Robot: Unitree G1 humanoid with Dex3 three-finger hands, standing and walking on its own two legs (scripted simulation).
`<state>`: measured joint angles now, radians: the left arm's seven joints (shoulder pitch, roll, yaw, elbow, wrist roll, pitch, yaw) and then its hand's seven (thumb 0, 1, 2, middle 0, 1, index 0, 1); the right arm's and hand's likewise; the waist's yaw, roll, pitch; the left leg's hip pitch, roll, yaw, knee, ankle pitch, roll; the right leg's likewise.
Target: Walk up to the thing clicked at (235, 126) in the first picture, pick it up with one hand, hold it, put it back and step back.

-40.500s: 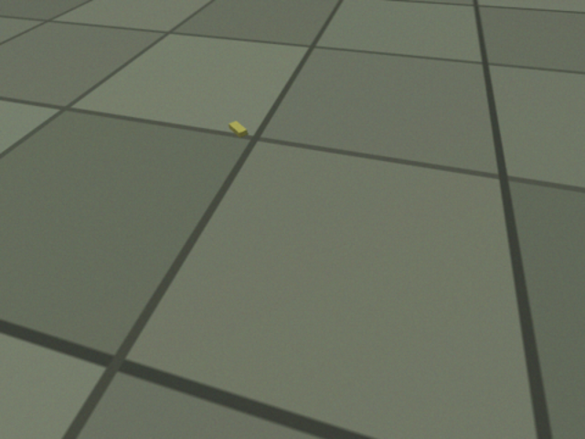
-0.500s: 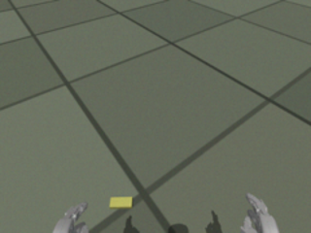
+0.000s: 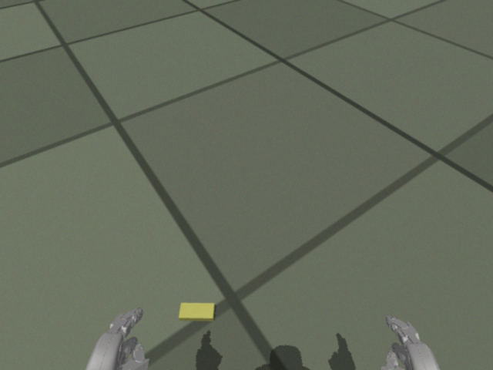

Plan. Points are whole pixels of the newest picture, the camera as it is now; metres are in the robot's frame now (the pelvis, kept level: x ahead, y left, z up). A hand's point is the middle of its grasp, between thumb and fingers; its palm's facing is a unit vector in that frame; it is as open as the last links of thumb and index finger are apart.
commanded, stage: stand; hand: left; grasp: from above
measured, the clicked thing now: (197, 311) +0.45 +0.23 -0.71
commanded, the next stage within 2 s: none
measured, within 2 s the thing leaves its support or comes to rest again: neither
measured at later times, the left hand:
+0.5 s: hand out of the picture +0.05 +0.23 -0.11, palm faces +0.04 -0.94 -0.33, open 7.4 cm
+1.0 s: hand out of the picture +0.04 +0.24 -0.10, palm faces +0.03 -0.94 -0.34, open 7.4 cm
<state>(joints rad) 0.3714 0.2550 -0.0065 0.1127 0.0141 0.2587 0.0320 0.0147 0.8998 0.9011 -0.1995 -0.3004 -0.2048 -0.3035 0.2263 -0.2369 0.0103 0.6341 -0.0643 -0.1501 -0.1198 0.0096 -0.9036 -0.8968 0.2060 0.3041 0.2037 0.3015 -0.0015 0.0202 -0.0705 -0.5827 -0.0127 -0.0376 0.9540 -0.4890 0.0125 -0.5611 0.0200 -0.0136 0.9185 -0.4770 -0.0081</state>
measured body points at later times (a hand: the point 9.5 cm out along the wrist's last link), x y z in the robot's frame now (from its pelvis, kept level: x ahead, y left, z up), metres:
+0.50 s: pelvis -0.01 +0.00 +0.05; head +0.00 -0.01 +0.50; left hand +0.05 +0.28 -0.08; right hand +0.06 -0.27 -0.09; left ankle +0.00 +0.11 -0.69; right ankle -0.01 -0.12 -0.69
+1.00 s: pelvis -0.01 -0.01 +0.06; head -0.01 -0.01 +0.51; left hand +0.04 +0.28 -0.08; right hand +0.05 -0.29 -0.09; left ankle +0.00 +0.11 -0.69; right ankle -0.01 -0.12 -0.69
